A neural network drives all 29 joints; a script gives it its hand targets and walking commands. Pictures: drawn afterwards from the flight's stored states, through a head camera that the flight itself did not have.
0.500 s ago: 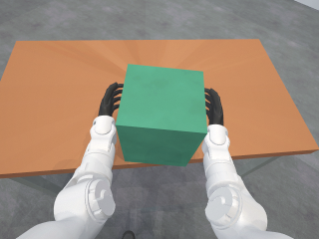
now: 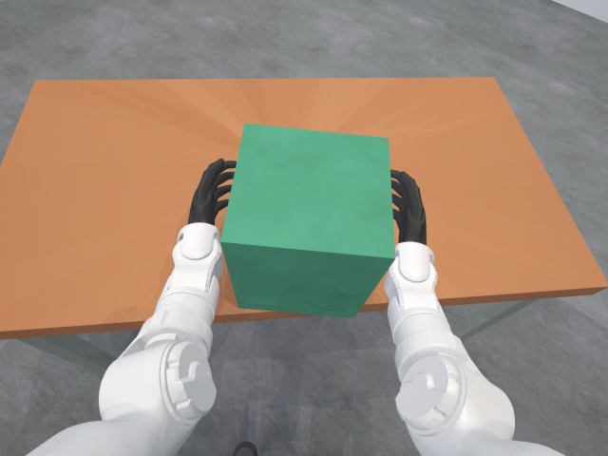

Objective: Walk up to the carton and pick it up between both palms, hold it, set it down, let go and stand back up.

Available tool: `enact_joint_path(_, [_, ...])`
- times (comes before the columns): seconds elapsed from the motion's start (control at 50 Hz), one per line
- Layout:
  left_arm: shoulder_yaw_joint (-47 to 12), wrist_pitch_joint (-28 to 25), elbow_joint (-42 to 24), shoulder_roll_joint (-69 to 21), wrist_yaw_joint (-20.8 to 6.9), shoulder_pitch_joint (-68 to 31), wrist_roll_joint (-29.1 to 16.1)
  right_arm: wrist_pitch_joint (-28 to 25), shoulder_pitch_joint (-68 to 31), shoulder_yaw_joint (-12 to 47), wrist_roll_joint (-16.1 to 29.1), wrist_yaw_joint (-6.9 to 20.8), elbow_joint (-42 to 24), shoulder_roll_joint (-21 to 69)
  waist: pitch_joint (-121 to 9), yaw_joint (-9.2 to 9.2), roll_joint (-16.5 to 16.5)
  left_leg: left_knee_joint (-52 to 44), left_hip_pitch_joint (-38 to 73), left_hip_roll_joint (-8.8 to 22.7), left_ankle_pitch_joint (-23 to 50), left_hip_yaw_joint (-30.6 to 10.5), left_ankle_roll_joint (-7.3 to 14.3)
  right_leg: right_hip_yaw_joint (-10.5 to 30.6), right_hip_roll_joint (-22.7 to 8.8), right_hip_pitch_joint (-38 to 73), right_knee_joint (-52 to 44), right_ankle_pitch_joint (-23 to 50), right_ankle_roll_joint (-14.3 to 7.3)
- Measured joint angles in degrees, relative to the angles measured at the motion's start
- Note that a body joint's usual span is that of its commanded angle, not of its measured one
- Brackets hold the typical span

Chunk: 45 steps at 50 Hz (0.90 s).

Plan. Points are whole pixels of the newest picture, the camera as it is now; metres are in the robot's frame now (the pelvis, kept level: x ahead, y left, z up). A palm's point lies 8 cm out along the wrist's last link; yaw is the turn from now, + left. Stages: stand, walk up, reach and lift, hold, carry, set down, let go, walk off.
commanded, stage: reach and lift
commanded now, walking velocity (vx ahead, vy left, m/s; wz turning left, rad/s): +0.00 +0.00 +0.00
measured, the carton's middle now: (305, 232) +0.42 +0.03 -0.01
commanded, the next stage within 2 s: none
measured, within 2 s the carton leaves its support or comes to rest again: leaves its support in 0.80 s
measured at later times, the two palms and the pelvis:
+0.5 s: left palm (206, 220) +0.40 +0.17 +0.02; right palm (412, 235) +0.40 -0.11 +0.04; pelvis -0.01 +0.00 +0.00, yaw +0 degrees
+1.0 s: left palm (209, 230) +0.37 +0.16 +0.03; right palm (426, 236) +0.38 -0.12 +0.06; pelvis -0.01 +0.00 +0.00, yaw +0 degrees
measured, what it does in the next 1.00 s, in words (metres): stands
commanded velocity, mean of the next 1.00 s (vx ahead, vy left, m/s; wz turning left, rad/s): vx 0.00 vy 0.00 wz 0.00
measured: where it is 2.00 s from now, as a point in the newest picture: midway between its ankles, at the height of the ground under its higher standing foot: outside the picture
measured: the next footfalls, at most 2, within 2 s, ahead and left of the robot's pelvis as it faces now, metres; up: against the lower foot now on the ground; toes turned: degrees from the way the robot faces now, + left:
none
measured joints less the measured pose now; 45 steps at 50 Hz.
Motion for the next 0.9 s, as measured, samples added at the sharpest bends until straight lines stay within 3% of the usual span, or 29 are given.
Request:
enact_joint_path(0.2, [-1.0,-4.3,3.5,1.0,0.9,-0.9,-1.9,-4.5,-0.8,1.0,0.8,-1.5,4.4,-1.9,-0.8,-0.03,-0.7,-1.0,-1.2,0.1,1.5,-0.2,-0.1,-0.3,0.1,-1.3,-0.7,1.2,-0.2])
enact_joint_path(0.46, [-5.0,-4.8,7.0,2.8,2.4,-1.8,-6.3,-3.6,-1.5,5.7,4.9,-2.4,7.5,-3.9,-2.3,-0.17,-0.9,-1.2,-2.6,0.3,1.9,0.3,-0.1,0.1,0.3,-2.6,-1.4,2.2,-0.2])
enact_joint_path(0.74, [-14.2,-5.9,10.3,4.7,4.8,0.4,-16.6,-1.1,0.0,20.0,17.0,-4.4,8.9,-6.1,-4.5,-0.62,1.3,1.5,-3.4,0.6,0.0,0.2,0.0,0.1,0.5,-2.7,-0.3,1.2,0.0])
enact_joint_path(0.9, [-21.2,-4.1,8.6,5.7,6.4,3.9,-23.7,3.8,1.8,30.8,26.4,-4.9,5.8,-7.1,-5.7,-1.96,2.3,3.8,-3.2,1.0,-1.2,-0.1,-0.2,-0.2,0.8,-2.2,1.5,0.1,-0.1])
